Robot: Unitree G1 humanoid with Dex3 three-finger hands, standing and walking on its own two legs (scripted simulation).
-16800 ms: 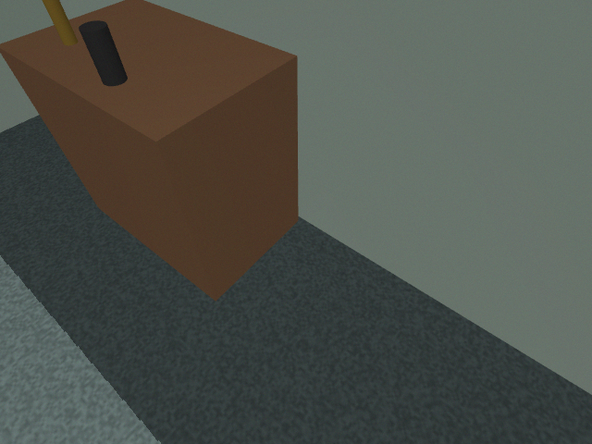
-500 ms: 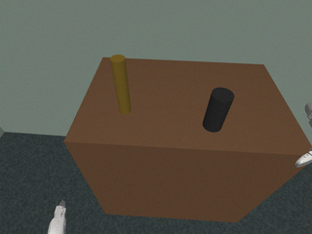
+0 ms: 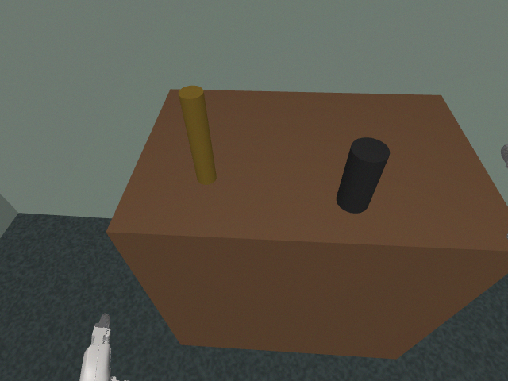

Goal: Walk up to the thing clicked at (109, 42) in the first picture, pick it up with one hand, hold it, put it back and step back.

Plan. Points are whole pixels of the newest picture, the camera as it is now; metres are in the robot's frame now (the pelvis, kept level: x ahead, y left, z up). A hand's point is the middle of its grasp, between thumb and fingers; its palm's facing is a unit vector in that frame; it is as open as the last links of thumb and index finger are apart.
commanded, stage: go down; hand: right
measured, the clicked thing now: (360, 177) +0.47 -0.17 +0.05
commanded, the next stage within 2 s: approach in 1.74 s
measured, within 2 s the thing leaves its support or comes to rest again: neither
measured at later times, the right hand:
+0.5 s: hand out of the picture +0.38 -0.36 +0.15, palm faces +0.10 +0.99 +0.01, open 17.5 cm
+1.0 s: hand out of the picture +0.41 -0.37 +0.16, palm faces +0.11 +0.99 +0.01, open 17.5 cm
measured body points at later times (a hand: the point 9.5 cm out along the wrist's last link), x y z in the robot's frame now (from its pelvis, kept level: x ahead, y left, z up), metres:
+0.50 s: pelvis +0.00 -0.01 -0.01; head +0.03 -0.03 +0.44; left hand +0.15 +0.26 -0.08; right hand +0.37 -0.41 +0.15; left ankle -0.01 +0.13 -0.74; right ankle +0.00 -0.13 -0.74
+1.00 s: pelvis +0.00 -0.02 -0.01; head +0.05 -0.04 +0.43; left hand +0.14 +0.25 -0.08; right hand +0.40 -0.42 +0.16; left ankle -0.01 +0.13 -0.74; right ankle +0.00 -0.13 -0.74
